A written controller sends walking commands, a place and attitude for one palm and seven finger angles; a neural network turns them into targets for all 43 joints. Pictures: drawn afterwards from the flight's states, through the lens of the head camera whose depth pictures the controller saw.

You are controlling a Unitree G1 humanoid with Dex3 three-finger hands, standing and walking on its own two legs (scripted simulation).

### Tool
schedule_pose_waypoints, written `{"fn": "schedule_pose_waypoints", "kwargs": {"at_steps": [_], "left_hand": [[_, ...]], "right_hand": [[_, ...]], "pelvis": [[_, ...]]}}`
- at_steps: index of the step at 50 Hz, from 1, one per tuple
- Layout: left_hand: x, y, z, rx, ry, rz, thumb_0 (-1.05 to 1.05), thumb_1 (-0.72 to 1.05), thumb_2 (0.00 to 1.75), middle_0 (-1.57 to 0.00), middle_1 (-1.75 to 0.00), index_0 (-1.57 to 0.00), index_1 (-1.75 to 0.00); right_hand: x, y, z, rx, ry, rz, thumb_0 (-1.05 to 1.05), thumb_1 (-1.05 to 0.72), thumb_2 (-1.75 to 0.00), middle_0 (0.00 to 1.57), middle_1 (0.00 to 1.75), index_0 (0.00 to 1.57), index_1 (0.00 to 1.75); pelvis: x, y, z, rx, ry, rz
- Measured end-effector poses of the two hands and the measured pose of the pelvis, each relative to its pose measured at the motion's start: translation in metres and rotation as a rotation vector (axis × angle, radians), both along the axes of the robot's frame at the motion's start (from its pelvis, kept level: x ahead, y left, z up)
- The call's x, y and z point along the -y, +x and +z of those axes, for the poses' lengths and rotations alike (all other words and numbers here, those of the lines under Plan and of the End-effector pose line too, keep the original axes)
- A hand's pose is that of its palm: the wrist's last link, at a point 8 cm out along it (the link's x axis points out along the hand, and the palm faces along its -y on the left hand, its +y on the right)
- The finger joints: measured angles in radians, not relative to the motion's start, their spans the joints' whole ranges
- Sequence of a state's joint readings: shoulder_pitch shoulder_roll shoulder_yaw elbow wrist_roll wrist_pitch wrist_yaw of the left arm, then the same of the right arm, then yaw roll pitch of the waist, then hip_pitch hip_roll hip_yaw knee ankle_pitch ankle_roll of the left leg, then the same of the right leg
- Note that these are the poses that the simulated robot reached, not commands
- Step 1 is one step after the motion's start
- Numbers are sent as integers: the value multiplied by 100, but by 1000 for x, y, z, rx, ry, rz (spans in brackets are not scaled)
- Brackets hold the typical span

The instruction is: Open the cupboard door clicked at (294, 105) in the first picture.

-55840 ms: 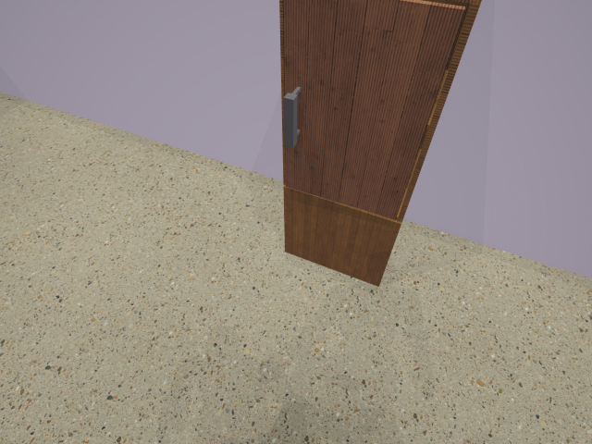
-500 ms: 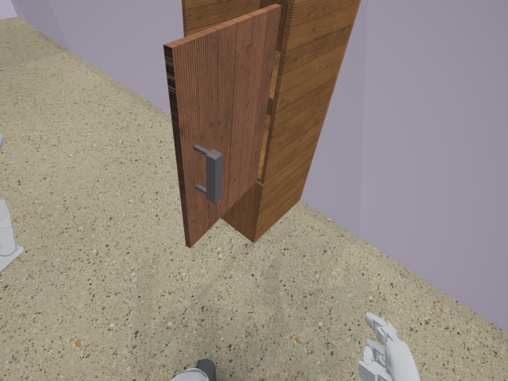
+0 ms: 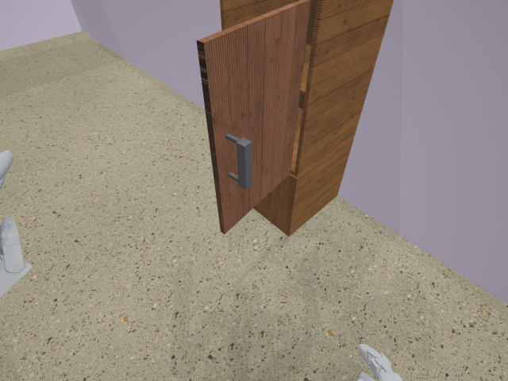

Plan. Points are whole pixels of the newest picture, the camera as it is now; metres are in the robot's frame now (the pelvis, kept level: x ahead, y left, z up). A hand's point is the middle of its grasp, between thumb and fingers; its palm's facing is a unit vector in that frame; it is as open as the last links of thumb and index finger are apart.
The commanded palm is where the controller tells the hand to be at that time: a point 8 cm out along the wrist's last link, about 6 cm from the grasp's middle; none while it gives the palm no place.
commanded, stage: stop stepping back and stand still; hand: left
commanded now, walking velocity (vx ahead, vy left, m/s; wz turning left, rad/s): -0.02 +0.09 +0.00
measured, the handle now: (237, 161) +0.63 +0.07 -0.03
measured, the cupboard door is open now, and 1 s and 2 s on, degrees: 97 97 97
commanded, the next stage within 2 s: let the arm hang, fingers relaxed in 0.86 s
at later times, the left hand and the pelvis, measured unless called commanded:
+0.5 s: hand (27, 241) +0.23 +0.27 +0.18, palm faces +0.41 -0.74 -0.53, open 7.4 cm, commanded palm +0.16 +0.31 +0.19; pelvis +0.03 +0.01 +0.02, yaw +1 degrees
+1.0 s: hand (28, 261) +0.23 +0.30 +0.14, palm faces +0.34 -0.79 -0.50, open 7.4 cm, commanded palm none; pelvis +0.03 +0.04 +0.02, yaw +1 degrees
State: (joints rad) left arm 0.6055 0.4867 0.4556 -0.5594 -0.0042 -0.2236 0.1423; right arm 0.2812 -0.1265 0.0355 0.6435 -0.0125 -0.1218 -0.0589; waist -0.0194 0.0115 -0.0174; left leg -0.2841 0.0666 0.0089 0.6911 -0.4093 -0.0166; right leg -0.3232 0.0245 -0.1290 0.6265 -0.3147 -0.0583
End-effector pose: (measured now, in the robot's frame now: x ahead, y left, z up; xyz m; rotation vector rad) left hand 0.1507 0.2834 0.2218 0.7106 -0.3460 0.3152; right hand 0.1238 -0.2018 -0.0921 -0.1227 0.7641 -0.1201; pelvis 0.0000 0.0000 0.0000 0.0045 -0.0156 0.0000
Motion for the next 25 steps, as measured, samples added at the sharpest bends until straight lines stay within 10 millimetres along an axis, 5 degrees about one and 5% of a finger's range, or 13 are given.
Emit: {"fn": "schedule_pose_waypoints", "kwargs": {"at_steps": [5, 15, 25], "left_hand": [[-10, -2, -10, -35, -74, 113, 1, 88, 90, -21, -30, -21, -31], [-3, 15, -31, -72, -203, 109, 1, 88, 90, -21, -30, -21, -30], [-24, 38, -15, -89, -107, 90, 1, 88, 90, -21, -30, -21, -31]], "right_hand": [[20, 12, -7, -65, -21, 27, 1, -90, -90, 21, 30, 20, 30], [55, 45, 26, 8, -164, 28, 1, -90, -90, 20, 30, 20, 30], [26, 77, 35, 71, -102, 6, 1, -90, -90, 20, 30, 20, 30]], "pelvis": [[6, 1, 6, 6, 11, 18], [4, 19, 13, 13, 6, 37], [-9, 28, 16, -2, -2, 13]]}}
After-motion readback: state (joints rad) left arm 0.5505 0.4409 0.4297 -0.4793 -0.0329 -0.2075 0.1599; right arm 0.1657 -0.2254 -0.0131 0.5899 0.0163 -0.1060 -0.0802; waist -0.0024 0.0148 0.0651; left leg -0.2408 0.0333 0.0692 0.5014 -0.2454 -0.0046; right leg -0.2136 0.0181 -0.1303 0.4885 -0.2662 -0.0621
